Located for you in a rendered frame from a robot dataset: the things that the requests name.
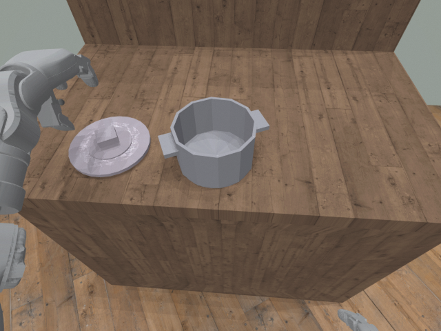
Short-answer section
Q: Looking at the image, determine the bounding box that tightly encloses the left robot upper arm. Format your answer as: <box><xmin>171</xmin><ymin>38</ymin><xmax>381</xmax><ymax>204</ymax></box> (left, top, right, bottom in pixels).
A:
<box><xmin>0</xmin><ymin>223</ymin><xmax>26</xmax><ymax>331</ymax></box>

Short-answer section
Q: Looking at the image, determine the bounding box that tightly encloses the lid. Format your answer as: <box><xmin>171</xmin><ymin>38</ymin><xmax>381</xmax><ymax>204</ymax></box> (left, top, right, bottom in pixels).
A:
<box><xmin>68</xmin><ymin>117</ymin><xmax>151</xmax><ymax>177</ymax></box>

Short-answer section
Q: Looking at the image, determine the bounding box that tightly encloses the knob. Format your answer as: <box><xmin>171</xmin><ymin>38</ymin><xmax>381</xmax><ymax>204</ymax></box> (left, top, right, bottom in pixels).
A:
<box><xmin>94</xmin><ymin>125</ymin><xmax>119</xmax><ymax>148</ymax></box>

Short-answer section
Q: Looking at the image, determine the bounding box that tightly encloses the robot left hand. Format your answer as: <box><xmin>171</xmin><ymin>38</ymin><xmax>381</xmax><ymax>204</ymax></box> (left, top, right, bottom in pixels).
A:
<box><xmin>5</xmin><ymin>48</ymin><xmax>99</xmax><ymax>131</ymax></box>

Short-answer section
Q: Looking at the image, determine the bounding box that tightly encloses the table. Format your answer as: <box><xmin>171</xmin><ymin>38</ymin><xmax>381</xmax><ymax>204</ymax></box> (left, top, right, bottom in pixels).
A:
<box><xmin>18</xmin><ymin>0</ymin><xmax>441</xmax><ymax>303</ymax></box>

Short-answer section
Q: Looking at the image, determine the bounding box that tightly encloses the pot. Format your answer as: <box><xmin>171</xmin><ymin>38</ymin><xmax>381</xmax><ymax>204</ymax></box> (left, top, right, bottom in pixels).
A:
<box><xmin>158</xmin><ymin>97</ymin><xmax>269</xmax><ymax>188</ymax></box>

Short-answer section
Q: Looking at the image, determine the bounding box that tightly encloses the robot right hand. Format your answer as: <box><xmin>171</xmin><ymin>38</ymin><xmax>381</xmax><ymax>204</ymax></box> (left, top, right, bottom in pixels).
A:
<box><xmin>338</xmin><ymin>309</ymin><xmax>379</xmax><ymax>331</ymax></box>

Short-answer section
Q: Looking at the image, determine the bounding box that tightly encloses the left robot forearm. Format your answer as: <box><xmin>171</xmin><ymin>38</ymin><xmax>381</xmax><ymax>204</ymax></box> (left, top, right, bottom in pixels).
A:
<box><xmin>0</xmin><ymin>61</ymin><xmax>51</xmax><ymax>214</ymax></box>

